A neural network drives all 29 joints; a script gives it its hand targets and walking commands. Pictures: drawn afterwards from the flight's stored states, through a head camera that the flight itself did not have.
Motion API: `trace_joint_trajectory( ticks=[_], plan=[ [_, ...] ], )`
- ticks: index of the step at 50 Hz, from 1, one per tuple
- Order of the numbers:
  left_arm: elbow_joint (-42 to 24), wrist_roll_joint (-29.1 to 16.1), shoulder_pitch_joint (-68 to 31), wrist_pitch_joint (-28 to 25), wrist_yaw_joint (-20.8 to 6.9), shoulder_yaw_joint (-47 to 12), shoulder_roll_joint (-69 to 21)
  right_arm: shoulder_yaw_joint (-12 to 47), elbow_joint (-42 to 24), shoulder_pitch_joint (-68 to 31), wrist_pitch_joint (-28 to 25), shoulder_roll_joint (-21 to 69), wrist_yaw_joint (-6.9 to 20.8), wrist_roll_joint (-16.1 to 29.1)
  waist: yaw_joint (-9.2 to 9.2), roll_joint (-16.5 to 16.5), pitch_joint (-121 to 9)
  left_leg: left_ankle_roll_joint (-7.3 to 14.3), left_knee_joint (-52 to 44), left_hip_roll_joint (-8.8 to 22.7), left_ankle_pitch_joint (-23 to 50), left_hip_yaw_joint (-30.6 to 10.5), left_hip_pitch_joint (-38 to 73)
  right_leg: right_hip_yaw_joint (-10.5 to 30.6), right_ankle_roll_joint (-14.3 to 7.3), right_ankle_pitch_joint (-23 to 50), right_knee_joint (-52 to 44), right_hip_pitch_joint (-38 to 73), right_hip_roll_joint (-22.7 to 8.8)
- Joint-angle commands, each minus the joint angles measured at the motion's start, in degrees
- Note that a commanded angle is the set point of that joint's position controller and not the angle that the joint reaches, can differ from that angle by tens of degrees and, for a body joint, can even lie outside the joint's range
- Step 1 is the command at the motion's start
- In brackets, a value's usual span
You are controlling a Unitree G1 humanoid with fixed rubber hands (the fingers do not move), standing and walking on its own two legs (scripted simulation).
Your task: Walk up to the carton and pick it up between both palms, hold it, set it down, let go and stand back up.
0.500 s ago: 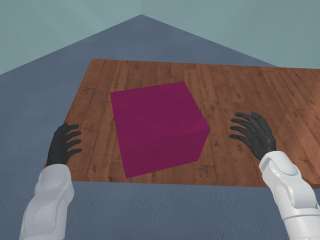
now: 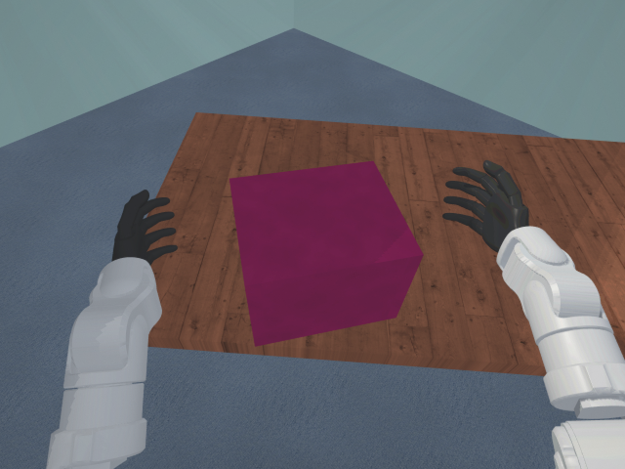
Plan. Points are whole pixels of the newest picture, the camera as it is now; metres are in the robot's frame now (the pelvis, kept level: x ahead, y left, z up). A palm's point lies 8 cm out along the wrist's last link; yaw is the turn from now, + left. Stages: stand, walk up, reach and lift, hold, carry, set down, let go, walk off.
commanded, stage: reach and lift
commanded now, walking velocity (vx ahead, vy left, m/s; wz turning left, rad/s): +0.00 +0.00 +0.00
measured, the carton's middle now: (316, 250) +0.42 +0.04 +0.02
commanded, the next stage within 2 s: none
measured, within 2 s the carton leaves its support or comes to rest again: neither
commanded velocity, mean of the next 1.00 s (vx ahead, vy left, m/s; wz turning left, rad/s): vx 0.00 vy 0.00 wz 0.00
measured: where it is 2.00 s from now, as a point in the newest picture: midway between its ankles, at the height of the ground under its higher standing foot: outside the picture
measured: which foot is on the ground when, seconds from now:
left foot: down 0.00-1.00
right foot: down 0.00-1.00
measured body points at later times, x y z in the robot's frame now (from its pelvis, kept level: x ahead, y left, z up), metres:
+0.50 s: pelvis +0.01 +0.00 +0.00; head +0.03 +0.01 +0.45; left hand +0.37 +0.25 +0.11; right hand +0.47 -0.16 +0.15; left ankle +0.05 +0.13 -0.74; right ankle +0.00 -0.09 -0.74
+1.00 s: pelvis +0.01 -0.01 +0.00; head +0.05 +0.00 +0.45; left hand +0.37 +0.25 +0.04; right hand +0.47 -0.13 +0.07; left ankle +0.05 +0.13 -0.74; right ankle +0.00 -0.09 -0.74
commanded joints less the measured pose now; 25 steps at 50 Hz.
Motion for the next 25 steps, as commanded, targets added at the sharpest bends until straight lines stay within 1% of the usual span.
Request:
trace_joint_trajectory(
  ticks=[1, 2, 3, 4, 5, 6, 7, 8, 9, 10, 11, 12, 13, 14, 15, 16, 17, 18, 19, 20, 21, 22, 23, 24, 25],
  plan=[
    [-9.2, -5.5, -31.3, -2.7, 1.0, 3.1, 12.3, 2.2, -7.0, -33.0, -0.8, -12.1, -0.1, -0.2, 6.30, -0.9, -28.8, 0.0, -5.1, -0.1, 10.1, 2.7, 8.1, 2.9, 1.3, 12.1, -8.6, 1.6, 0.5],
    [-6.4, -5.9, -30.9, -2.7, 0.3, 1.3, 11.1, 1.4, -5.4, -32.5, -0.9, -13.3, -0.3, -0.7, 4.79, 0.2, -28.9, -0.6, -4.6, -0.3, 11.3, 2.7, 9.0, 2.4, 1.2, 14.1, -8.6, 1.9, 0.3],
    [-5.5, -6.2, -36.6, -2.9, 0.8, 0.1, 11.5, 1.3, -2.9, -35.9, -1.0, -12.7, -0.1, 0.0, 4.11, 2.0, -29.4, -0.9, -4.4, -0.2, 11.0, 2.5, 8.9, 2.1, 0.9, 14.7, -8.2, 0.5, 0.2],
    [-0.5, -6.2, -34.8, -2.5, 0.4, 1.2, 11.2, 2.7, -0.4, -36.5, -0.6, -12.5, 0.2, 0.3, 5.74, 0.8, -27.0, -0.6, -4.5, -0.2, 10.1, 2.6, 7.5, 2.2, 0.9, 12.8, -8.8, 0.0, 0.5],
    [-2.4, -5.4, -35.0, -3.1, 0.6, 2.2, 12.5, 3.0, -3.3, -36.0, -0.9, -12.4, 0.3, 0.9, 5.95, -0.3, -30.0, -0.1, -5.0, -0.2, 9.4, 2.6, 7.0, 2.7, 0.9, 12.0, -8.4, 2.0, 0.3],
    [-3.6, -6.4, -35.7, -3.5, 0.9, 1.1, 12.3, 2.3, -6.1, -37.6, -1.5, -11.7, 0.0, 0.4, 5.99, -0.2, -32.8, -0.3, -4.6, -0.4, 10.8, 2.5, 7.9, 2.7, 1.2, 14.9, -8.0, 2.2, 0.2],
    [-1.7, -5.2, -37.2, -3.2, 1.0, 1.4, 13.5, 1.6, -3.2, -38.7, -1.8, -12.7, -0.2, 0.1, 5.37, 0.7, -32.6, -0.6, -3.7, -0.4, 13.5, 2.3, 8.6, 2.1, 1.2, 18.5, -7.3, 2.6, 0.7],
    [-2.2, -3.6, -36.8, -3.4, 1.1, 1.7, 12.2, 1.7, 0.7, -37.7, -1.4, -13.0, -0.1, 0.0, 5.88, 2.7, -30.9, -1.3, -3.8, -0.1, 15.4, 2.7, 9.5, 1.8, 0.8, 18.5, -7.7, 1.8, 1.0],
    [-3.6, -3.6, -39.7, -3.7, 1.7, 1.8, 13.1, 1.6, 1.6, -40.9, -1.7, -13.9, 0.5, 0.6, 5.93, 3.4, -33.3, -1.4, -3.7, 0.2, 13.3, 2.1, 10.2, 2.0, 0.7, 14.2, -8.2, 0.4, 1.1],
    [-0.7, -5.2, -39.9, -3.4, 1.2, 0.8, 12.6, 1.9, 0.6, -42.1, -1.3, -13.7, 0.2, -0.2, 5.95, 0.3, -33.1, -1.0, -3.3, 0.3, 13.5, 2.4, 9.6, 1.4, 0.7, 15.9, -8.3, 1.3, 1.3],
    [4.0, -5.2, -40.4, -3.8, 1.2, 1.1, 12.6, 3.1, 2.9, -41.7, -1.7, -13.1, 0.2, 0.3, 6.27, 0.0, -30.7, -0.8, -3.8, -0.1, 11.6, 2.8, 8.7, 1.7, 1.2, 15.6, -8.3, 0.5, 0.7],
    [1.3, -5.5, -39.8, -4.2, 1.2, 1.2, 12.1, 3.8, 2.1, -42.9, -1.5, -12.4, 0.1, 0.3, 6.56, -0.8, -32.7, -0.9, -3.6, 0.1, 14.3, 3.0, 8.7, 1.8, 1.4, 18.0, -8.4, 1.6, 0.7],
    [4.9, -4.6, -41.8, -4.4, 0.8, 1.5, 13.2, 4.8, 7.5, -42.7, -0.7, -11.4, -0.1, 1.2, 7.09, 0.2, -29.0, -1.0, -4.1, -0.5, 11.9, 3.2, 5.9, 2.6, 1.7, 17.3, -8.0, 2.4, 0.2],
    [7.7, -4.8, -42.8, -5.2, 0.2, 2.1, 13.5, 5.9, 10.3, -42.8, -0.6, -10.9, -0.1, 1.3, 6.67, 0.8, -27.0, -0.6, -4.2, -0.7, 10.6, 3.0, 5.3, 3.2, 1.8, 18.0, -8.3, 2.7, -1.2],
    [8.5, -3.9, -44.6, -6.3, 0.6, 1.9, 14.4, 5.0, 8.4, -46.0, -1.5, -10.4, 0.1, 0.3, 7.42, 0.4, -29.8, -0.4, -4.3, -0.5, 8.6, 2.9, 4.3, 3.1, 1.8, 15.4, -7.6, 3.0, -0.9],
    [3.0, -5.3, -44.4, -7.4, 1.3, 2.4, 14.3, 4.6, 4.8, -45.2, -2.3, -11.0, -0.4, -0.3, 6.96, -0.6, -35.5, -0.9, -3.5, -0.3, 12.7, 3.1, 5.1, 3.3, 1.8, 19.3, -6.9, 5.5, -0.7],
    [6.0, -4.8, -46.5, -8.0, 1.4, 1.1, 14.3, 3.5, 6.7, -46.7, -3.0, -11.3, -0.6, 0.0, 5.80, 1.2, -35.3, -1.4, -3.1, -0.4, 12.2, 3.0, 5.6, 2.6, 1.8, 18.3, -7.3, 2.8, 0.1],
    [8.0, -4.7, -46.7, -7.9, 1.2, 0.8, 13.7, 4.0, 8.6, -47.6, -2.9, -11.2, -0.2, 0.4, 6.27, 1.5, -33.3, -1.5, -3.1, -0.7, 13.1, 3.3, 4.6, 2.4, 2.1, 20.3, -7.1, 3.2, -0.2],
    [9.2, -5.0, -47.7, -8.7, 1.1, 0.9, 13.8, 3.3, 8.4, -47.7, -3.0, -11.5, -0.5, -0.7, 6.08, 1.2, -33.3, -1.4, -3.2, -0.7, 12.4, 2.8, 2.8, 2.6, 2.1, 20.4, -6.8, 3.5, -0.2],
    [9.3, -4.4, -46.1, -9.1, 1.1, 1.4, 13.1, 3.3, 8.2, -47.9, -3.7, -10.6, -0.7, 0.0, 6.64, 1.3, -35.5, -1.7, -2.4, -0.7, 14.9, 3.1, 3.7, 2.3, 2.2, 22.3, -6.4, 4.1, 0.0],
    [10.3, -5.3, -47.5, -9.1, 1.2, 0.8, 12.5, 2.1, 9.7, -48.6, -3.5, -11.6, -0.7, -1.4, 6.19, 0.1, -35.0, -1.6, -2.6, -0.4, 13.2, 2.8, 4.5, 1.8, 1.7, 17.3, -7.0, 2.9, 0.5],
    [14.1, -5.5, -44.3, -10.7, 0.9, 0.3, 12.5, 4.2, 10.7, -46.2, -4.0, -9.1, -0.3, -0.3, 7.09, -0.8, -33.6, -1.5, -3.0, -0.4, 12.5, 3.1, 4.4, 1.8, 1.7, 14.3, -8.0, 1.7, 0.5],
    [15.6, -6.3, -43.7, -11.2, 0.6, -0.6, 11.3, 2.7, 11.9, -45.7, -4.1, -9.2, -0.2, -1.4, 6.11, -0.1, -33.9, -1.4, -2.8, -0.5, 12.5, 2.8, 3.9, 2.0, 1.7, 15.9, -7.9, 2.0, 0.5],
    [17.0, -5.6, -45.2, -12.4, 0.5, 0.9, 12.2, 4.3, 12.6, -47.0, -4.7, -9.1, 0.0, -1.1, 7.60, -0.6, -33.8, -1.0, -2.3, -0.5, 12.4, 3.1, 3.1, 2.0, 1.3, 14.2, -7.8, 1.1, 0.5],
    [19.0, -5.2, -44.8, -13.0, 0.1, -0.2, 11.2, 3.8, 14.9, -46.1, -5.0, -7.7, 0.0, -2.5, 6.52, -0.9, -31.0, -0.8, -2.8, -0.4, 10.8, 2.9, 2.3, 1.9, 1.4, 14.6, -7.6, 0.6, 0.1]
  ],
)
